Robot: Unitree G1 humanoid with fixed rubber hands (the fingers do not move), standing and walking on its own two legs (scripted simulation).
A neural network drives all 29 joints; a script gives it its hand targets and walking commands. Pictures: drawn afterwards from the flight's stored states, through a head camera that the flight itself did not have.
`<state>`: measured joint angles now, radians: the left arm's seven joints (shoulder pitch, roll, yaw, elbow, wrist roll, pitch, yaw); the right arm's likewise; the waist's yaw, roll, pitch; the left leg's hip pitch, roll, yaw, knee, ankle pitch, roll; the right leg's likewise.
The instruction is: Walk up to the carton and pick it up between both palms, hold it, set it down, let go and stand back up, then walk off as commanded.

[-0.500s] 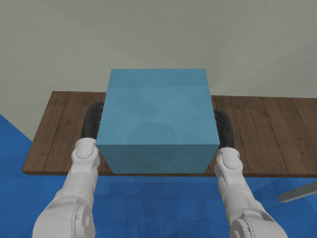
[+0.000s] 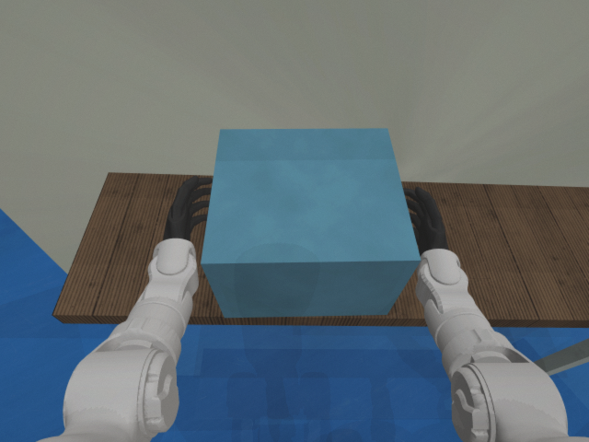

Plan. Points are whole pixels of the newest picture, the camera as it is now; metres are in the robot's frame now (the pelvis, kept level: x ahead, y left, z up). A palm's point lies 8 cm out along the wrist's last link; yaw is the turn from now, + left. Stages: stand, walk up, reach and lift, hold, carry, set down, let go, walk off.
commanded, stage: set down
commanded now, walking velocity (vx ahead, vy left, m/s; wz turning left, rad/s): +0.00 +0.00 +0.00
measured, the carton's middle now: (305, 223) +0.46 -0.01 -0.01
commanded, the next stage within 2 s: none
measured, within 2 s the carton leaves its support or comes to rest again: rests again in 0.04 s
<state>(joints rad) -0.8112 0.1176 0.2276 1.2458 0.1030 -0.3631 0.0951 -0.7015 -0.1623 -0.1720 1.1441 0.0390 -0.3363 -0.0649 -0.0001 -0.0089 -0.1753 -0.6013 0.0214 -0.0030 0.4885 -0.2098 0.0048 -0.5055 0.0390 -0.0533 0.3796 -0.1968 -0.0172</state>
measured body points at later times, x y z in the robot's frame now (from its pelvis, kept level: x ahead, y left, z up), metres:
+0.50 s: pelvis -0.02 +0.01 -0.01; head +0.06 +0.04 +0.43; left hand +0.42 +0.18 +0.02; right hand +0.40 -0.19 +0.03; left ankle +0.00 +0.11 -0.74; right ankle -0.03 -0.11 -0.74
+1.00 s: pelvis -0.03 +0.01 -0.01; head +0.02 +0.04 +0.44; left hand +0.36 +0.21 +0.01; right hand +0.36 -0.23 +0.04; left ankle +0.00 +0.11 -0.74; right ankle -0.03 -0.11 -0.74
